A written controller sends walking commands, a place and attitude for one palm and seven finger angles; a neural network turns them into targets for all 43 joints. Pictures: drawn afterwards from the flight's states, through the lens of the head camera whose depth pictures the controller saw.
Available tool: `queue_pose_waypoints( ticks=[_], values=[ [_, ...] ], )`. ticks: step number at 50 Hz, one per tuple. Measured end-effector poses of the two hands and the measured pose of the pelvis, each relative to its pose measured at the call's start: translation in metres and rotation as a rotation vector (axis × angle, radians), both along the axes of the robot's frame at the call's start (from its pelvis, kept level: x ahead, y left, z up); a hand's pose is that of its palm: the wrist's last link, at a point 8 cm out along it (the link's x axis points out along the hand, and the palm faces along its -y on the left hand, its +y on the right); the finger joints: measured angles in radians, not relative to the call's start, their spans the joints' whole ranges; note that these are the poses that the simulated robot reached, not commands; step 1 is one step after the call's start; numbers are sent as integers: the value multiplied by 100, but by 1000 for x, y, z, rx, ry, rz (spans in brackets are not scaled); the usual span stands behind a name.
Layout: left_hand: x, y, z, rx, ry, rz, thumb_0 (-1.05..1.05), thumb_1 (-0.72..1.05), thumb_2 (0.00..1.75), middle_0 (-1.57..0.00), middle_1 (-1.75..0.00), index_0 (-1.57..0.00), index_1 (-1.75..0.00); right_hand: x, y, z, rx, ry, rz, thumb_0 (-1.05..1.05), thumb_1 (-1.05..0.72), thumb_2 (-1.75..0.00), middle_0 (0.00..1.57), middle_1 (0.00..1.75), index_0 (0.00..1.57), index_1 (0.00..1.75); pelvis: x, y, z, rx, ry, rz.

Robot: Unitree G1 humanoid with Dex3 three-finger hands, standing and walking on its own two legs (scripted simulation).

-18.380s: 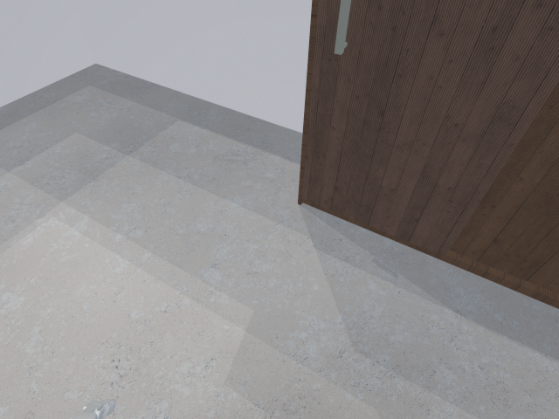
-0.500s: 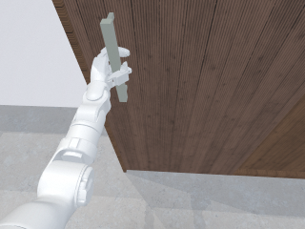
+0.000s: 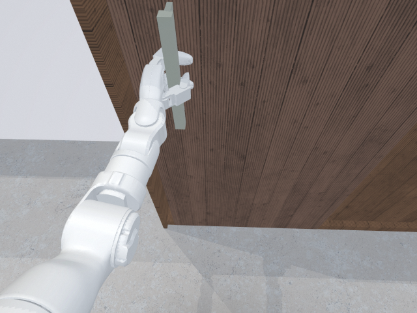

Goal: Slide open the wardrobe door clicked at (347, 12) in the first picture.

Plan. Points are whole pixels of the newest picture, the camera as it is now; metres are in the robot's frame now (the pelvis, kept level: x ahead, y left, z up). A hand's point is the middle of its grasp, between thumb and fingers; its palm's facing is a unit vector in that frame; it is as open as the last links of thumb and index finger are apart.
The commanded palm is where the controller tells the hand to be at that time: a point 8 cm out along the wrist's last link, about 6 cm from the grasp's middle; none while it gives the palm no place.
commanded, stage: step sideways, sliding the door along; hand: left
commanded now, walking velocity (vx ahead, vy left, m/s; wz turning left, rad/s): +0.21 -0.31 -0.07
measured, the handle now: (175, 74) +0.53 +0.07 +0.17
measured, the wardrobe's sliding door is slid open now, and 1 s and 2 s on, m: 0.04 0.11 0.46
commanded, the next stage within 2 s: none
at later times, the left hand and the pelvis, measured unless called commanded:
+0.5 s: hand (199, 90) +0.48 +0.02 +0.16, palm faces +0.07 -0.99 -0.13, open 5.7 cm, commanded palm +0.46 +0.03 +0.17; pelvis +0.01 -0.09 +0.01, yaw +4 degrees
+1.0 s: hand (227, 88) +0.49 -0.04 +0.16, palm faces +0.39 -0.91 -0.15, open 6.2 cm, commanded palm +0.46 -0.07 +0.16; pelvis +0.09 -0.27 -0.01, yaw +10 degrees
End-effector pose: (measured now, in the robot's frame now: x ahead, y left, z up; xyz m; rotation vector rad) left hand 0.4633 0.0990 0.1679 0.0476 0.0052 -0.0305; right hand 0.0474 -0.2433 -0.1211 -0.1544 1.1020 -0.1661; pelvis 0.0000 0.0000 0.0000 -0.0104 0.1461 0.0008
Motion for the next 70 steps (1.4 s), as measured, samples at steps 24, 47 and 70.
queue_pose_waypoints(
  ticks=[24,47,70],
  values=[
    [-3,-27,1,85,-45,91,-2,69,83,-45,-140,-38,-140,65,-92,-5,-67,-7,77,1,-91,-89,20,30,20,30,13,-88,7,74,-161,49],
    [-10,-79,-6,147,-216,367,-2,68,83,-46,-140,-28,-140,255,-165,-23,161,-226,322,1,-90,-89,20,30,20,30,87,-256,-20,2,-214,143],
    [-21,-223,-9,75,-282,440,0,72,81,-46,-140,-15,-136,362,-252,1,228,-389,429,2,-91,-89,20,30,20,30,163,-364,-13,40,-172,171]
  ],
)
